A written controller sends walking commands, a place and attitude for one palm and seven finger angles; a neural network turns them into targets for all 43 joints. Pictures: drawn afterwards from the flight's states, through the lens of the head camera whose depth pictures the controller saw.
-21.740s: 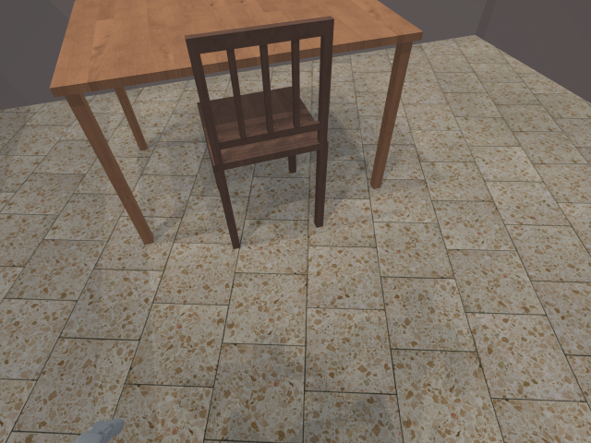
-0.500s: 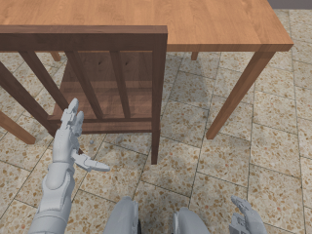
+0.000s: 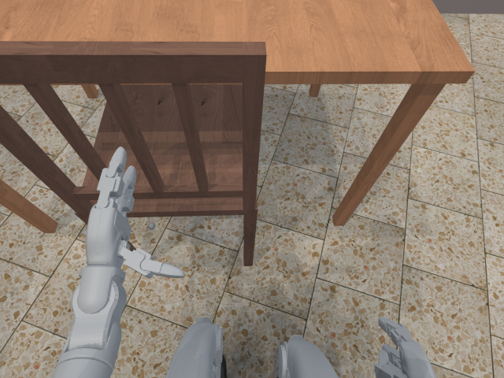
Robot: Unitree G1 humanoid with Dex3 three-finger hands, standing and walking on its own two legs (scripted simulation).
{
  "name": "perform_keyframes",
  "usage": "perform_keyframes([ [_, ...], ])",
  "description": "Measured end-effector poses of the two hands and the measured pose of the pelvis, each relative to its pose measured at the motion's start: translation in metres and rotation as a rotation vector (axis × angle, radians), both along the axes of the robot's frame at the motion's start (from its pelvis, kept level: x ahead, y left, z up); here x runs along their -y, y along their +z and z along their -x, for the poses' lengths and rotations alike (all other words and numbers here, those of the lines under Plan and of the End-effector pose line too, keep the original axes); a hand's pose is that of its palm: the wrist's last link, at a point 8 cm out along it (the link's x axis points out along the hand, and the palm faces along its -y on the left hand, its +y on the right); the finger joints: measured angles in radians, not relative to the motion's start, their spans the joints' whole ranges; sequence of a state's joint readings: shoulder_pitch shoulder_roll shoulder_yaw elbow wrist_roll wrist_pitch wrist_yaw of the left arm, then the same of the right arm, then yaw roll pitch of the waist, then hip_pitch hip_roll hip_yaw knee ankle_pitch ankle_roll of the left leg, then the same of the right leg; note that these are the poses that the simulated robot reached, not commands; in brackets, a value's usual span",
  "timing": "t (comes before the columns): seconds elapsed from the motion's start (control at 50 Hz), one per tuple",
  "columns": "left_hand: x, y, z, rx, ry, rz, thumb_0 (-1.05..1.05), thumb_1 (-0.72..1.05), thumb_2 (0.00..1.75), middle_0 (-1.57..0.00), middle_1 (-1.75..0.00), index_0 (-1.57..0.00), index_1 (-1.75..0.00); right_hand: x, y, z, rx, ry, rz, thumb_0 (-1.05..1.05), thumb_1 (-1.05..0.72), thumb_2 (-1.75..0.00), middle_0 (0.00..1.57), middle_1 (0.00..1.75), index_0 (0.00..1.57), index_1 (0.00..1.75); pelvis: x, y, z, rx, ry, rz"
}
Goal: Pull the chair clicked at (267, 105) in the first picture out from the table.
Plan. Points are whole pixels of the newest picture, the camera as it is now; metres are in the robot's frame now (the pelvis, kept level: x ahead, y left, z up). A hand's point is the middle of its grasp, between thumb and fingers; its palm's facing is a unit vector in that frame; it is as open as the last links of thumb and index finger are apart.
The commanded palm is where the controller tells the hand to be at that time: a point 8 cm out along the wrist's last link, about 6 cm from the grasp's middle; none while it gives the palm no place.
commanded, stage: push the fingers through the gap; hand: left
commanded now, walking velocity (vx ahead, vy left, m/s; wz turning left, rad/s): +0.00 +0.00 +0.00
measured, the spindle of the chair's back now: (139, 146) +0.47 +0.21 +0.04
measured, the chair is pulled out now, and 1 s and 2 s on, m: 0.00 0.00 0.00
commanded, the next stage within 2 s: hook a spindle and tug to test in 1.44 s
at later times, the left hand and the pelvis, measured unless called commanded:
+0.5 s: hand (149, 196) +0.39 +0.18 +0.02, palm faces +0.03 -1.00 -0.05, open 16.9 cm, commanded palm +0.36 +0.23 +0.02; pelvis +0.00 +0.01 +0.00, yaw -1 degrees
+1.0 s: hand (146, 167) +0.44 +0.19 +0.03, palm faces +0.08 -1.00 -0.03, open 16.9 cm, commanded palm +0.41 +0.24 +0.02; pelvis -0.01 +0.02 +0.00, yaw -1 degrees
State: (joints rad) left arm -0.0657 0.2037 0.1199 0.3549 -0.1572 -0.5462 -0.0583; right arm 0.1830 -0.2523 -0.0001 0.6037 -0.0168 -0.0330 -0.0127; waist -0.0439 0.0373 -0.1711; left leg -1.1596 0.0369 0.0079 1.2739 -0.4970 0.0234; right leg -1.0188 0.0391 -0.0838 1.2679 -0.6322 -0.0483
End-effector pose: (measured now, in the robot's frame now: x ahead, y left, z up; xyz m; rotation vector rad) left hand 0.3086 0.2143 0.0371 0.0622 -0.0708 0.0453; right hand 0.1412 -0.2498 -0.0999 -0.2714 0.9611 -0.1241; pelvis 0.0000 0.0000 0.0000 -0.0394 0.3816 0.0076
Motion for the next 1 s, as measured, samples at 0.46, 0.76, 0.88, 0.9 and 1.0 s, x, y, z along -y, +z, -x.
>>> perform_keyframes([
  [0.46,-0.018,-0.007,-0.057,-0.072,0.001,0.006,-0.01,-0.5,0.3,-0.06,-0.08,-0.06,-0.08,0.005,-0.007,0.038,-0.111,-0.067,0.003,0.01,-0.9,-0.9,0.2,0.3,0.2,0.3,-0.004,-0.001,0.0,-0.019,-0.006,0.007],
  [0.76,-0.028,-0.003,-0.078,-0.034,0.024,0.003,-0.01,-0.5,0.3,-0.06,-0.08,-0.06,-0.08,-0.003,-0.007,0.054,-0.16,-0.075,0.016,0.01,-0.9,-0.9,0.2,0.3,0.2,0.3,-0.012,-0.001,0.004,-0.026,-0.004,0.019],
  [0.88,-0.025,-0.013,-0.092,-0.094,0.005,0.034,-0.01,-0.5,0.3,-0.06,-0.08,-0.06,-0.08,-0.006,-0.009,0.064,-0.189,-0.092,0.018,0.01,-0.9,-0.9,0.2,0.3,0.2,0.3,-0.016,-0.002,0.006,-0.037,-0.008,0.023],
  [0.9,-0.025,-0.013,-0.094,-0.091,0.009,0.039,-0.01,-0.5,0.3,-0.06,-0.08,-0.06,-0.08,-0.006,-0.008,0.065,-0.194,-0.094,0.019,0.01,-0.9,-0.9,0.2,0.3,0.2,0.3,-0.017,-0.002,0.006,-0.039,-0.009,0.023],
  [1.0,-0.028,-0.007,-0.105,-0.046,0.035,0.032,-0.01,-0.5,0.3,-0.06,-0.08,-0.06,-0.08,-0.008,-0.009,0.075,-0.226,-0.104,0.025,0.01,-0.9,-0.9,0.2,0.3,0.2,0.3,-0.019,-0.003,0.005,-0.046,-0.014,0.025],
])
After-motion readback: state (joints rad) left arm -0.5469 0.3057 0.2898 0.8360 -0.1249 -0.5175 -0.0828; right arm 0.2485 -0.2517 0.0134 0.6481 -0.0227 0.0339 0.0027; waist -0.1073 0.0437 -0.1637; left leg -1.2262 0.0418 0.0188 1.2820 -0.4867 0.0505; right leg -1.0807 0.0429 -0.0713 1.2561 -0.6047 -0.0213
